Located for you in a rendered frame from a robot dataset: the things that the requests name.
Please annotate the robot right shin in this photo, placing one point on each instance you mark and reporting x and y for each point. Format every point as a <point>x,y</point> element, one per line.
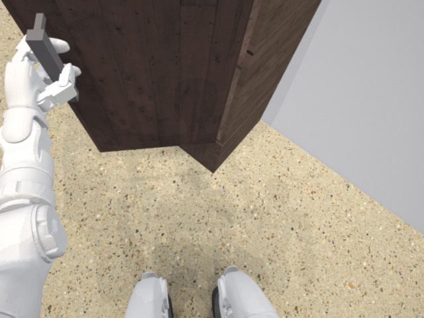
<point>229,313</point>

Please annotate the left robot hand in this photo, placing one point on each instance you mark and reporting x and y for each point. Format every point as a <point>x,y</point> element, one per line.
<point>23,83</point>

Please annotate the cupboard door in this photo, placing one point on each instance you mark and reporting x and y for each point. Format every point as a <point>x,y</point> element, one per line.
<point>154,73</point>

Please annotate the left robot forearm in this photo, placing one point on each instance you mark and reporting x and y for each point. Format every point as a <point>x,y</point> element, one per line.
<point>27,171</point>

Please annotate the left robot upper arm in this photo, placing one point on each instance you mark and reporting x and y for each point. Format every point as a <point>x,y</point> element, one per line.
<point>31,239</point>

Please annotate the robot right thigh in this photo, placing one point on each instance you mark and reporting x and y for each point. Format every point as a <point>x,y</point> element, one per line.
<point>239,292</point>

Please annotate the handle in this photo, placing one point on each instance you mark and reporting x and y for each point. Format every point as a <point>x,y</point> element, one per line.
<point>40,44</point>

